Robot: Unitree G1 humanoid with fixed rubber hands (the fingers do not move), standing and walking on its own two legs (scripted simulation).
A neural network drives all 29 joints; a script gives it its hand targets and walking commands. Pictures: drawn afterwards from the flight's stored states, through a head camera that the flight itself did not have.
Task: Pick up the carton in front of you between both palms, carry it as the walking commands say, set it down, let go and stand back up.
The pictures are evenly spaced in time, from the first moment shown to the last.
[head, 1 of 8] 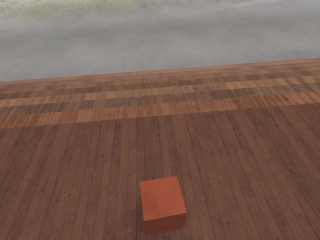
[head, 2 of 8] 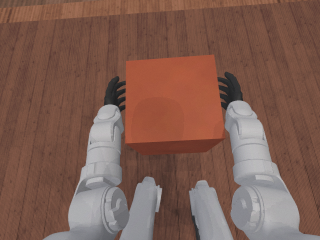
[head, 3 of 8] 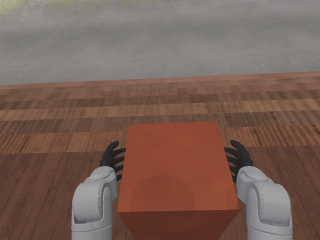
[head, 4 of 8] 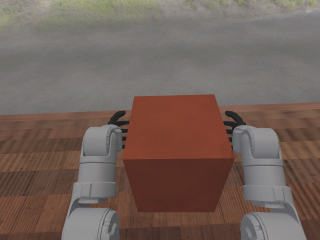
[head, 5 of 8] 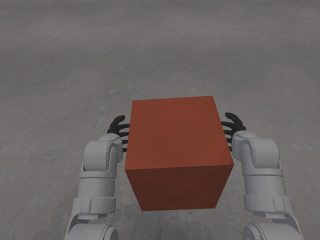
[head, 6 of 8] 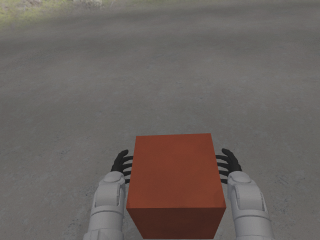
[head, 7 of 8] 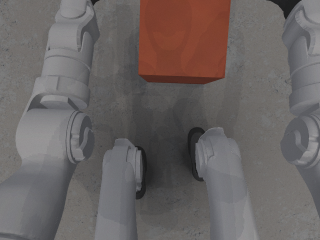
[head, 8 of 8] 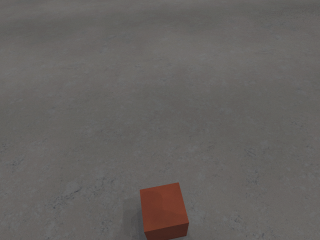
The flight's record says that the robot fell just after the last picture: no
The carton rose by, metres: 0.69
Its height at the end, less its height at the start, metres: -0.88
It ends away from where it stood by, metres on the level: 4.24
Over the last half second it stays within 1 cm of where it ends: yes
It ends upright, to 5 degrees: yes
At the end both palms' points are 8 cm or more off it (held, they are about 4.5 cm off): yes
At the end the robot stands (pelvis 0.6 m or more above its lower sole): yes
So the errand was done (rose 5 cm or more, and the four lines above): yes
